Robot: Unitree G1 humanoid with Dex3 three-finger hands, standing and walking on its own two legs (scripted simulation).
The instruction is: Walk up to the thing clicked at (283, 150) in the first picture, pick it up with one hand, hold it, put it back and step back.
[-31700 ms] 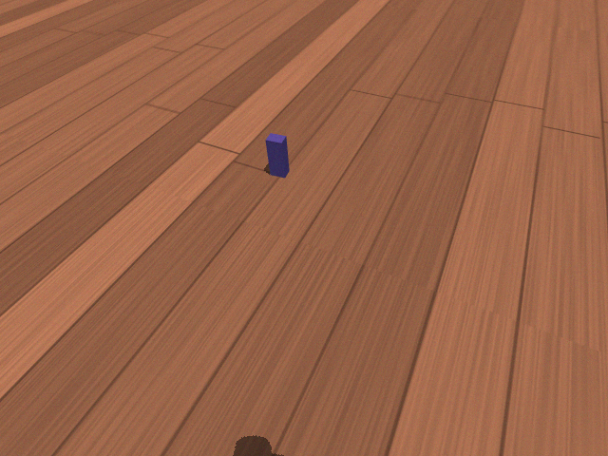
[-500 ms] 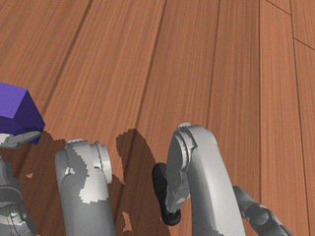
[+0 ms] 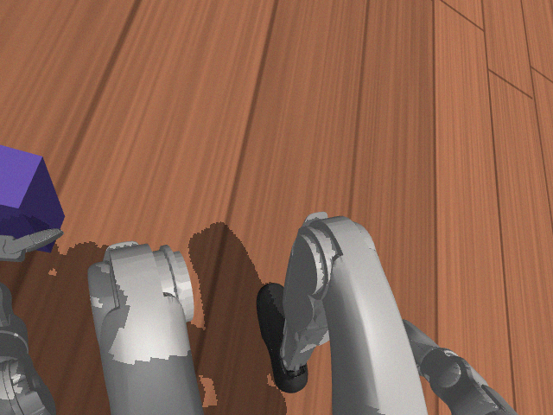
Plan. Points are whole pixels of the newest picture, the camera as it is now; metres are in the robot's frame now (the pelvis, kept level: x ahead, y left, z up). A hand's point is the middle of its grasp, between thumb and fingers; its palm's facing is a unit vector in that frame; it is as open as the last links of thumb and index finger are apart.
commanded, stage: lower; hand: left
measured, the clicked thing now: (9, 205) +0.40 +0.29 -0.16
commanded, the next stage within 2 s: loosen in 0.56 s
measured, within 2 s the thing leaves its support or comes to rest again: rests again in 0.54 s
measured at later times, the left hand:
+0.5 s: hand out of the picture +0.39 +0.30 -0.16, palm faces +0.49 -0.87 -0.02, open 12.9 cm
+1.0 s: hand out of the picture +0.39 +0.30 -0.15, palm faces +0.49 -0.87 +0.00, open 14.3 cm
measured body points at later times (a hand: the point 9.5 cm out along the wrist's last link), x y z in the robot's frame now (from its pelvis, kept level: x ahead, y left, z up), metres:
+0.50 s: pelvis +0.00 +0.00 +0.00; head +0.22 +0.17 +0.35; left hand +0.36 +0.35 -0.16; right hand +0.17 -0.25 -0.06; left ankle +0.08 +0.12 -0.26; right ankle +0.14 -0.14 -0.25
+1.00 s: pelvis +0.00 +0.00 +0.00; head +0.20 +0.18 +0.35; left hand +0.36 +0.35 -0.15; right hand +0.18 -0.24 -0.05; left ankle +0.08 +0.12 -0.26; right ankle +0.14 -0.14 -0.25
